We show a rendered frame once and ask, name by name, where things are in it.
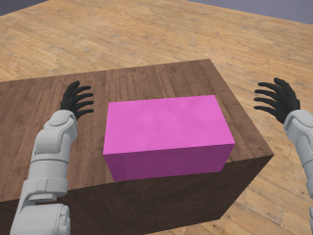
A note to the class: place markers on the robot left upper arm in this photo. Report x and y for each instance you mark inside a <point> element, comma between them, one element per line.
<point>50,219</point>

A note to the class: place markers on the robot left forearm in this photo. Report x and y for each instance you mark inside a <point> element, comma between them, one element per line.
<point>47,176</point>

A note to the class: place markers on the pedestal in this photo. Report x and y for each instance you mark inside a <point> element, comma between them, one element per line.
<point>97,204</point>

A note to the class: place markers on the robot left hand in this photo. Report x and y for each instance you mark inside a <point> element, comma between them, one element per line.
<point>70,99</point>

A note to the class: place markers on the robot right forearm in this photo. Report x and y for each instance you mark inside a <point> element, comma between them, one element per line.
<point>298,126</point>

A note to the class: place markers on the carton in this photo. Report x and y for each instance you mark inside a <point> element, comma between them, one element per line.
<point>166,137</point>

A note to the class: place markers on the robot right hand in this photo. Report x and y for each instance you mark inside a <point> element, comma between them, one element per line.
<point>285,99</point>

